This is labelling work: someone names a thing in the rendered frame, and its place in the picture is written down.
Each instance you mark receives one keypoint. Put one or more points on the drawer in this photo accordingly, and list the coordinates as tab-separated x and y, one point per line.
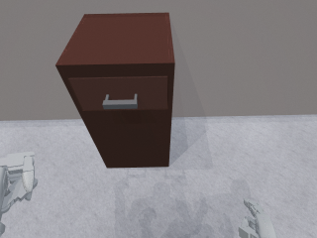
91	91

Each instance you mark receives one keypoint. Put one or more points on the handle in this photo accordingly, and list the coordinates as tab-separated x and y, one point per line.
120	104

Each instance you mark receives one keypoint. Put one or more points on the right robot hand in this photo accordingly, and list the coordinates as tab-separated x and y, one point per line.
260	227

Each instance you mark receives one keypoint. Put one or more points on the cabinet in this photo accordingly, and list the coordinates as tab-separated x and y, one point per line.
124	45

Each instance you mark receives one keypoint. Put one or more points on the left robot hand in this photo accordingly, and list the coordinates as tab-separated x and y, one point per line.
17	169

